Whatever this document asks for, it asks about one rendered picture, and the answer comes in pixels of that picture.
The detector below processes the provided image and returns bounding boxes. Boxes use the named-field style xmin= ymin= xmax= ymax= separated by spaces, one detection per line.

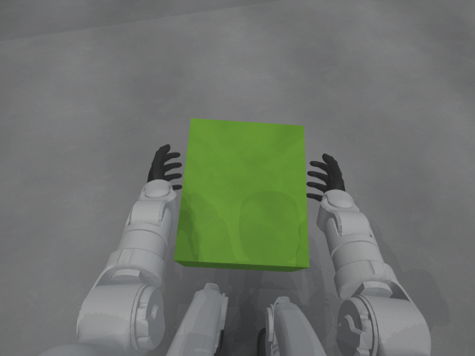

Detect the right robot hand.
xmin=307 ymin=154 xmax=346 ymax=202

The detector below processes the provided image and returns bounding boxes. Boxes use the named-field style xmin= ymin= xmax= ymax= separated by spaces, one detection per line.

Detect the right robot thigh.
xmin=265 ymin=303 xmax=327 ymax=356

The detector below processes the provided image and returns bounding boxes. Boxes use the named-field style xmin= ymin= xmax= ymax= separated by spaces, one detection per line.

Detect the left robot hand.
xmin=147 ymin=144 xmax=182 ymax=190

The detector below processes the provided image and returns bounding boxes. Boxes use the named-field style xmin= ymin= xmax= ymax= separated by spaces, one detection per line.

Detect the right robot forearm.
xmin=316 ymin=189 xmax=431 ymax=351

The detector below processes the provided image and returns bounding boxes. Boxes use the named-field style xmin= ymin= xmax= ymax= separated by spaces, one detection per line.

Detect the left robot forearm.
xmin=76 ymin=179 xmax=179 ymax=340

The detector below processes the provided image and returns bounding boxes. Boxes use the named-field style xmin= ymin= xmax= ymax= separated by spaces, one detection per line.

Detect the left robot thigh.
xmin=166 ymin=289 xmax=229 ymax=356

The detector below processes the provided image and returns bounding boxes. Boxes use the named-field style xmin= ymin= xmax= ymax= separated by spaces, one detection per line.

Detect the robot right upper arm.
xmin=336 ymin=294 xmax=430 ymax=356

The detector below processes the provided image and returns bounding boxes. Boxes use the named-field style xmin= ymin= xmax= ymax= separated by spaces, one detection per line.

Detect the robot thigh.
xmin=265 ymin=303 xmax=327 ymax=356
xmin=166 ymin=289 xmax=229 ymax=356

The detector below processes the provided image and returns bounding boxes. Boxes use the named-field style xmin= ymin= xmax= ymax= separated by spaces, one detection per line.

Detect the robot left upper arm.
xmin=38 ymin=283 xmax=165 ymax=356

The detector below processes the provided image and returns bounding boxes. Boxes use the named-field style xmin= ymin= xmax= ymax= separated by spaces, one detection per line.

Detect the carton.
xmin=174 ymin=118 xmax=309 ymax=272

